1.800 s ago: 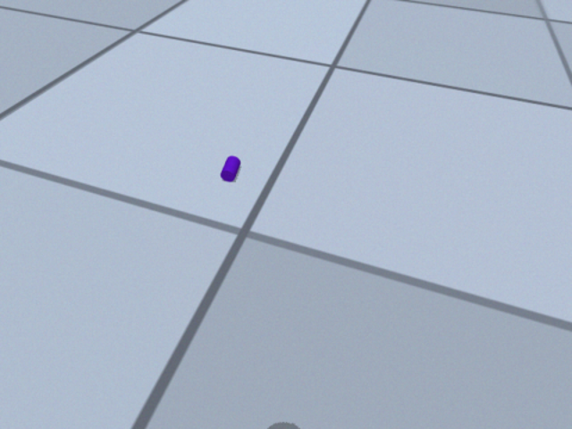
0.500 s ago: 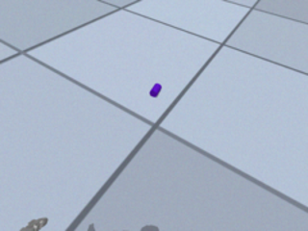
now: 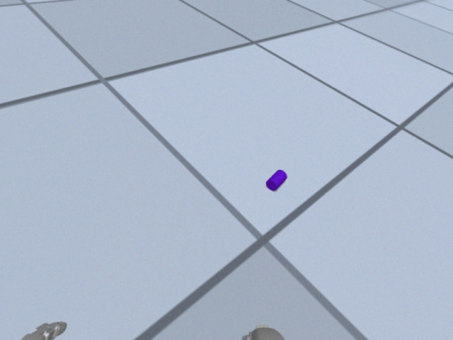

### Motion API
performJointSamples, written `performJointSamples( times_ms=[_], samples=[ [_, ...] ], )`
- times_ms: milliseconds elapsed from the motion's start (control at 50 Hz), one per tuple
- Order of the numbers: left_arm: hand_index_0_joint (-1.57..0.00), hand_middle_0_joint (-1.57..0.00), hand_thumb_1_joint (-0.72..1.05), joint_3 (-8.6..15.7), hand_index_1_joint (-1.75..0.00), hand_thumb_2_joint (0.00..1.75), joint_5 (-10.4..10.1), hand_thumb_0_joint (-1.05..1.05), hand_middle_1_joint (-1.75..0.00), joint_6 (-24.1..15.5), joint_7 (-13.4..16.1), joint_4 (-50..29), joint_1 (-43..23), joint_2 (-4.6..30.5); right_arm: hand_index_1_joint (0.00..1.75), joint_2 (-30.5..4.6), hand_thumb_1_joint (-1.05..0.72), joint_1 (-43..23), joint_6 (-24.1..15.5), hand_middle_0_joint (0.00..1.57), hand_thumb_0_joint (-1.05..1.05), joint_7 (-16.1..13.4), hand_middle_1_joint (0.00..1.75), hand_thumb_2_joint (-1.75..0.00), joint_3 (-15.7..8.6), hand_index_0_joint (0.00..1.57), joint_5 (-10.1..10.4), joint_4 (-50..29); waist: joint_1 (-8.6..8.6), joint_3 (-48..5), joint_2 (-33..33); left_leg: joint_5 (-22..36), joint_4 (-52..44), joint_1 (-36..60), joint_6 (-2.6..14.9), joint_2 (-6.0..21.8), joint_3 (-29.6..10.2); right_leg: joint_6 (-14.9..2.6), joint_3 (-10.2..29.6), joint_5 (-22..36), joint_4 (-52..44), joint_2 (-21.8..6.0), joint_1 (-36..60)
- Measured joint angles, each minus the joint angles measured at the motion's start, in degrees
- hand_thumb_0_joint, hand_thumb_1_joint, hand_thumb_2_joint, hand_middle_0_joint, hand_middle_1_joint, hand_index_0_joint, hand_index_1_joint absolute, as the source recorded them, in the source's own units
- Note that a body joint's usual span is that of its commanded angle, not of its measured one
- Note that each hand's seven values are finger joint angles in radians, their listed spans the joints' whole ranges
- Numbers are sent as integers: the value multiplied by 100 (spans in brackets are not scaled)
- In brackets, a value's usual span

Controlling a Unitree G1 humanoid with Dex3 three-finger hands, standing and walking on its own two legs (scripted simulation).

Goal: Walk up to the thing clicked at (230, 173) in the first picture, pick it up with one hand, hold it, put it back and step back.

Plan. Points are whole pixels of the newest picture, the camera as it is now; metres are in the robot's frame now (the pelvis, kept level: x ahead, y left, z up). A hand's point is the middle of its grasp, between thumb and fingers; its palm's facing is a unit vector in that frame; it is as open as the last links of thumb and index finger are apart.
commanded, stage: walk up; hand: left
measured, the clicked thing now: (276, 180) +1.15 -0.42 -0.74
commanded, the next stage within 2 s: none
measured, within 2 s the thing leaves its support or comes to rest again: neither
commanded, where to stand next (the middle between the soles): +1.14 -0.84 m, yaw +49 degrees
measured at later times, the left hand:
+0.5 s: hand (164, 332) +0.19 +0.10 -0.15, palm faces +0.30 -0.88 -0.37, open 7.4 cm
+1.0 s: hand (237, 214) +0.48 -0.06 -0.16, palm faces +0.41 -0.83 -0.37, open 7.4 cm
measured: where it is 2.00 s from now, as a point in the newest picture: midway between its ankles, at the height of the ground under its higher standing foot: (319, 226)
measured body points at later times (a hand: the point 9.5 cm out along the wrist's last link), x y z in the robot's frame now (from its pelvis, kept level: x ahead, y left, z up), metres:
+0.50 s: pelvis +0.26 -0.18 -0.01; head +0.30 -0.16 +0.43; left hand +0.17 +0.15 -0.13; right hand +0.49 -0.44 -0.11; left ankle +0.36 -0.05 -0.71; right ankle +0.20 -0.24 -0.74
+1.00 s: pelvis +0.50 -0.37 -0.05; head +0.50 -0.35 +0.40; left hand +0.46 -0.01 -0.14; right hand +0.68 -0.70 -0.12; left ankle +0.40 -0.18 -0.69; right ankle +0.60 -0.49 -0.74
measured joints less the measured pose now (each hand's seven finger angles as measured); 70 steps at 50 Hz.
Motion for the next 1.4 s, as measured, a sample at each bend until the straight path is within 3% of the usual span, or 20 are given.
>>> performJointSamples(
  times_ms=[140,160,200,260,300,440,540,560,620,680,840,900,940,960,1000,1060,1180,1240,1300,1400],
  samples=[
    [-20,-20,91,211,-30,90,-16,1,-30,0,59,-31,53,262,30,-384,-89,-58,5,21,0,-129,30,-90,-109,21,-101,-169,97,-132,110,-904,474,130,-326,259,-510,-123,-134,-316,-1281,-32,541],
    [-20,-20,91,236,-30,90,-18,1,-30,-52,97,-23,20,189,30,-521,-89,-126,40,21,0,-169,30,-90,-155,21,-109,-160,121,-93,309,-1112,805,56,-295,410,-615,-69,-275,7,-1254,85,614],
    [-20,-20,91,189,-30,90,6,1,-30,-230,171,-53,-35,-32,30,-755,-89,-282,148,21,0,-297,30,-90,-259,21,-107,-96,166,19,758,-1274,2370,-566,30,605,-738,-57,-688,-291,-885,251,717],
    [-20,-20,91,59,-30,90,-21,1,-30,-318,254,-13,119,-257,30,-784,-90,-473,249,21,1,-408,30,-90,-241,20,-128,-10,337,-23,761,-1181,4562,-1721,275,241,19,-156,-903,-598,-1029,92,1102],
    [-20,-20,91,4,-30,90,-36,1,-30,-320,306,46,338,-349,30,-752,-90,-586,208,20,1,-346,30,-90,-197,20,-36,-36,415,-54,781,-702,4873,-2211,367,154,475,-229,-1077,-538,-1543,93,1576],
    [-20,-20,91,55,-30,90,32,1,-30,-288,409,81,875,-202,30,-445,-90,-812,160,20,0,-119,30,-90,-46,20,47,-454,607,208,749,508,2986,-2874,336,167,891,-611,-1733,-772,-2412,606,2669],
    [-20,-20,91,48,-30,90,53,1,-30,-123,389,-164,1064,-141,30,-271,-90,-659,128,21,0,-153,30,-90,-14,20,82,-681,666,456,517,1009,1454,-2167,448,-69,1306,-738,-2079,-1712,-1508,759,2784],
    [-20,-20,91,49,-30,90,59,1,-30,-89,416,-192,1088,-154,30,-232,-90,-613,112,21,0,-213,30,-90,-38,21,64,-703,607,484,407,378,1428,-2032,524,-167,1259,-681,-2051,-1899,-931,677,2613],
    [-20,-20,91,15,-30,90,93,1,-30,54,460,-297,984,-335,30,-188,-90,-551,138,21,0,-420,30,-90,-77,21,87,-823,380,721,173,40,1965,-2083,485,-236,1218,-141,-1162,-1849,1585,751,1553],
    [-20,-20,91,-107,-30,90,67,1,-30,141,377,-353,914,-367,30,-123,-90,-493,170,21,0,-599,30,-90,-74,21,130,-750,110,717,76,-11,1849,-1755,339,-86,1081,13,-552,-1448,2813,646,627],
    [-20,-20,91,159,-30,90,23,1,-30,110,166,-833,182,32,30,-291,-89,239,8,21,0,-424,30,-90,-14,21,-133,-334,-203,313,-34,-328,1751,-1558,111,460,143,-154,217,-1120,490,-266,158],
    [-20,-20,91,283,-30,90,18,1,-30,91,184,-895,85,197,30,-463,-89,314,27,21,0,-383,30,-90,-96,21,-209,-235,-311,167,32,-570,1946,-1675,59,744,-250,-218,1,-976,-290,-207,513],
    [-20,-20,91,324,-30,90,39,1,-30,4,256,-867,71,96,30,-678,-89,234,141,21,0,-452,30,-90,-198,21,-233,-98,-289,195,409,-955,2541,-1888,287,1025,-663,85,-386,-837,-216,100,652],
    [-20,-20,91,286,-30,90,64,1,-30,-47,290,-869,110,13,30,-744,-89,173,229,21,0,-526,30,-90,-257,21,-217,-3,-260,194,536,-1274,3204,-2119,312,914,-777,121,-551,-985,-62,163,670],
    [-20,-20,91,186,-30,90,32,1,-30,-71,358,-794,271,-142,30,-750,-89,-2,355,21,1,-659,30,-90,-325,21,-206,144,-147,174,572,-1426,4383,-2500,296,538,-415,57,-703,-1133,-79,160,842],
    [-20,-20,91,99,-30,90,-16,1,-30,-24,421,-566,606,-338,30,-719,-90,-260,257,21,1,-646,30,-90,-309,20,-80,175,6,107,660,-1080,4737,-2777,292,225,346,-157,-917,-975,-717,262,1315],
    [-20,-20,91,149,-30,90,58,1,-30,17,489,-441,914,-181,30,-435,-90,-410,-53,20,0,-511,30,-90,-148,20,-8,-130,392,314,532,-629,2897,-2590,396,-34,1106,-602,-1387,-968,-1296,575,1828],
    [-20,-20,91,150,-30,90,71,1,-30,113,486,-530,992,-68,30,-324,-90,-304,-134,21,0,-500,30,-90,-79,20,11,-291,497,400,413,306,1681,-2046,471,-123,1172,-719,-1622,-1314,-969,693,1836],
    [-20,-20,91,143,-30,90,78,1,-30,235,521,-528,932,-112,30,-239,-90,-274,-89,21,0,-600,30,-90,-83,21,-69,-423,378,538,141,133,1900,-2053,489,-262,1078,-541,-1184,-1572,279,706,1367],
    [-20,-20,91,35,-30,90,121,1,-30,329,412,-472,987,-188,30,-177,-89,-301,40,21,0,-657,30,-90,-70,21,-32,-465,143,422,10,78,1777,-1817,220,8,841,-321,-547,-1395,1556,495,563]
  ],
)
